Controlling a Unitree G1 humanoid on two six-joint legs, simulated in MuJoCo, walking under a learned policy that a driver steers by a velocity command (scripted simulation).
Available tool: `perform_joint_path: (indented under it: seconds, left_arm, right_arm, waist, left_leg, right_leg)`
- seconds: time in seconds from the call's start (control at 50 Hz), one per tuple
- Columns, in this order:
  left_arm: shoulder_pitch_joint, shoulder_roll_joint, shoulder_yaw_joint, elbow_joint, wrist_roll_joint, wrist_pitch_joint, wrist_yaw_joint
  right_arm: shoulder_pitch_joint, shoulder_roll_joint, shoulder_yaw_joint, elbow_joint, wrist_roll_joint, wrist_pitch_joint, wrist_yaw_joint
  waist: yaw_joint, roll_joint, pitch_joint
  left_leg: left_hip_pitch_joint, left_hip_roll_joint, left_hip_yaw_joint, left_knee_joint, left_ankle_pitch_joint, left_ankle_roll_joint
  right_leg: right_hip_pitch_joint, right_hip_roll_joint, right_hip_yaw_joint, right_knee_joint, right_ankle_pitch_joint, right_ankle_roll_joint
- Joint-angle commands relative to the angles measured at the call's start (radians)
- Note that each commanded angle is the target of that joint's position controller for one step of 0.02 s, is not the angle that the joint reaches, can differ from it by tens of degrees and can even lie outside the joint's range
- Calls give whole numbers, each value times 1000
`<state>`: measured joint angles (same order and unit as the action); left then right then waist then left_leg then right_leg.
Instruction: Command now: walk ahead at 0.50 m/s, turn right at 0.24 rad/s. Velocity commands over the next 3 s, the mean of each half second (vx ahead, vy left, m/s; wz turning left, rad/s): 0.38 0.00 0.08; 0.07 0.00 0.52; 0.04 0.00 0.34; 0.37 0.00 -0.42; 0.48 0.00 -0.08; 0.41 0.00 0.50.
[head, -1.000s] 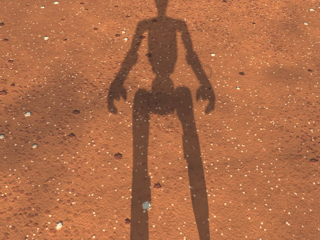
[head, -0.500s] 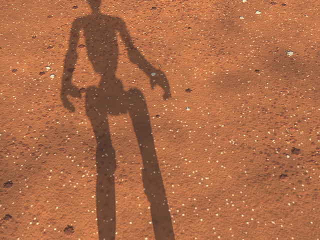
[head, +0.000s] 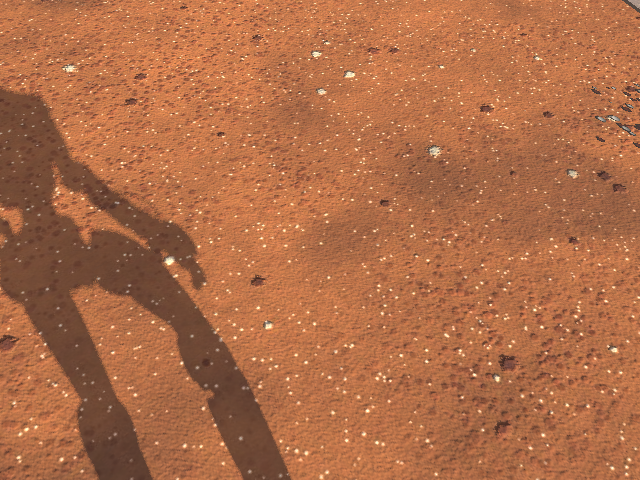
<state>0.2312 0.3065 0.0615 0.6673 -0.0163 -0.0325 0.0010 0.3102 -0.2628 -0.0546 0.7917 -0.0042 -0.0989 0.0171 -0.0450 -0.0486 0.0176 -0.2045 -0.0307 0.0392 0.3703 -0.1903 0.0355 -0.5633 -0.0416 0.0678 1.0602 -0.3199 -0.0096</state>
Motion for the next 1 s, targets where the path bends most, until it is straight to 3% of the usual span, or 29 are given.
perform_joint_path:
  seconds: [0.02,0.1,0.18,0.22,0.24,0.26,0.28,0.3,0.32,0.34,0.36,0.38,0.44,0.48,0.56,0.66,0.7,0.72,0.74,0.76,0.78,0.8,0.82,0.84,0.86,0.9,1.0]
  left_arm:
    - [-47,20,-4,-84,11,-20,-8]
    - [-164,8,-16,-100,3,-36,-24]
    - [-252,29,-11,-133,-5,-44,-37]
    - [-206,56,4,-126,-3,-51,-39]
    - [-107,86,22,-95,8,-54,-34]
    - [24,138,45,-64,26,-55,-24]
    - [176,226,62,-50,52,-48,-7]
    - [156,240,59,-51,60,-36,-12]
    - [130,150,40,-56,42,-31,-16]
    - [72,106,24,-53,29,-35,-17]
    - [14,78,16,-46,25,-37,-21]
    - [-36,61,14,-42,23,-39,-23]
    - [-117,71,21,-26,44,-52,-13]
    - [-130,87,29,-9,42,-50,3]
    - [-129,113,38,19,31,-25,28]
    - [-110,157,56,50,0,6,21]
    - [-119,162,59,57,-16,14,20]
    - [-100,148,58,70,-20,17,20]
    - [-36,122,53,86,-1,15,17]
    - [-45,73,32,35,46,10,14]
    - [-96,81,29,28,45,10,11]
    - [-132,111,38,24,17,16,9]
    - [-137,100,37,29,8,19,15]
    - [-144,106,40,34,19,22,26]
    - [-146,117,46,35,24,27,33]
    - [-120,94,41,41,20,32,33]
    - [-136,67,29,43,16,36,30]
  right_arm:
    - [-37,-162,-36,-46,11,-14,-5]
    - [3,-193,-39,-14,23,1,-7]
    - [70,-209,-40,29,36,21,-6]
    - [63,-225,-43,39,39,34,-10]
    - [47,-221,-39,39,39,39,-13]
    - [46,-191,-27,30,28,38,-16]
    - [38,-108,4,-12,-14,31,-18]
    - [185,-56,19,2,11,21,-19]
    - [138,-174,-12,26,32,26,-22]
    - [72,-182,-21,8,41,32,-24]
    - [52,-161,-21,14,34,45,-31]
    - [44,-152,-26,13,25,62,-35]
    - [61,-105,-28,-1,25,108,-43]
    - [12,-92,-28,-38,18,119,-44]
    - [-79,-83,-24,-92,14,122,-17]
    - [-159,-117,-41,-162,13,144,12]
    - [-146,-122,-49,-175,15,149,18]
    - [-114,-139,-59,-170,12,147,13]
    - [-48,-219,-87,-162,10,143,-5]
    - [-23,-347,-113,-179,-6,140,-27]
    - [-5,-289,-92,-191,-19,121,-19]
    - [-38,-256,-80,-194,-11,105,-10]
    - [-82,-230,-76,-193,5,94,-13]
    - [-125,-206,-70,-197,20,96,-18]
    - [-158,-193,-63,-204,22,102,-28]
    - [-175,-204,-66,-216,8,112,-37]
    - [-171,-227,-78,-222,12,123,-52]
  waist:
    - [18,126,-4]
    - [-25,125,13]
    - [-41,135,38]
    - [10,141,21]
    - [71,127,-31]
    - [132,111,-137]
    - [175,-62,-304]
    - [107,-279,-427]
    - [136,-127,-346]
    - [116,-104,-227]
    - [82,-45,-177]
    - [53,-48,-129]
    - [-3,-69,-92]
    - [-1,-67,-72]
    - [28,-49,-77]
    - [50,-44,-56]
    - [31,-40,-57]
    - [15,-14,-73]
    - [6,111,-126]
    - [27,385,-148]
    - [-24,296,-280]
    - [-24,205,-248]
    - [4,154,-200]
    - [19,113,-161]
    - [39,127,-149]
    - [59,155,-158]
    - [40,177,-158]
  left_leg:
    - [91,269,-240,-216,148,193]
    - [80,235,-133,-218,197,161]
    - [149,278,-148,-180,225,141]
    - [164,285,-159,-108,329,121]
    - [145,242,-127,17,491,92]
    - [61,182,-90,203,490,49]
    - [-158,89,-42,538,86,-12]
    - [-392,-16,-111,785,-456,-55]
    - [-431,31,-181,871,-433,-67]
    - [-476,60,-154,873,-388,-69]
    - [-455,97,-136,837,-333,-79]
    - [-414,117,-125,795,-284,-88]
    - [-309,113,-92,758,-173,-115]
    - [-328,125,-90,668,-102,-118]
    - [-275,129,-58,474,42,-97]
    - [-260,111,-17,337,-57,-48]
    - [-202,84,14,222,-33,-15]
    - [-113,55,23,129,63,12]
    - [55,92,-76,61,413,61]
    - [275,345,-457,69,810,258]
    - [302,430,-585,36,774,382]
    - [270,388,-489,26,723,350]
    - [225,327,-415,29,606,285]
    - [181,294,-386,17,512,241]
    - [122,269,-363,2,470,222]
    - [70,240,-349,-12,460,217]
    - [12,207,-384,-22,248,202]
  right_leg:
    - [-111,-58,7,-159,102,11]
    - [-20,-34,-47,-388,279,16]
    - [18,-9,-59,-496,259,-12]
    - [121,16,-70,-558,223,-37]
    - [278,41,-85,-613,258,-60]
    - [503,-4,-52,-604,357,-89]
    - [793,-248,188,-544,646,-150]
    - [937,-429,497,-617,701,-296]
    - [832,-378,412,-634,711,-274]
    - [738,-333,256,-637,780,-244]
    - [638,-286,168,-659,794,-218]
    - [537,-258,105,-697,777,-206]
    - [367,-242,-17,-786,768,-220]
    - [358,-249,-68,-815,722,-225]
    - [387,-244,-156,-822,624,-211]
    - [470,-293,-159,-734,546,-186]
    - [485,-286,-175,-644,541,-145]
    - [464,-248,-208,-550,539,-103]
    - [379,-166,-263,-361,438,-27]
    - [22,7,-303,-29,-145,84]
    - [-54,60,-74,165,-404,92]
    - [-85,33,-14,215,-359,77]
    - [-103,11,-1,180,-281,62]
    - [-112,-1,4,117,-213,61]
    - [-65,-5,6,70,-165,64]
    - [4,27,-6,-3,-113,77]
    - [102,57,9,-227,-43,95]
